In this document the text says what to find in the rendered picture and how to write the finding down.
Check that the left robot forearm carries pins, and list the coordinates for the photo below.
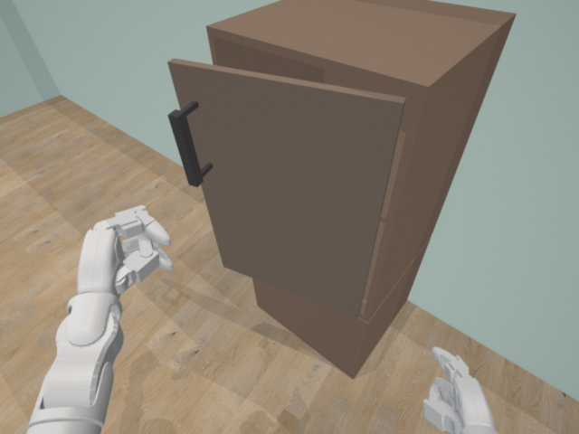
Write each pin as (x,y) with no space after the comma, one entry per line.
(74,397)

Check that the handle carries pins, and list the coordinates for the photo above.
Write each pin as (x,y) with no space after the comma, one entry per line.
(185,144)

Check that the left robot hand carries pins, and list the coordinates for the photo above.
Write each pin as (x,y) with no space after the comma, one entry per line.
(102,252)

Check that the right robot hand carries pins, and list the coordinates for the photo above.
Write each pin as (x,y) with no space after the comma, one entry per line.
(467,402)

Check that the cupboard door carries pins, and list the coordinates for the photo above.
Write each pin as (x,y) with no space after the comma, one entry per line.
(300,171)

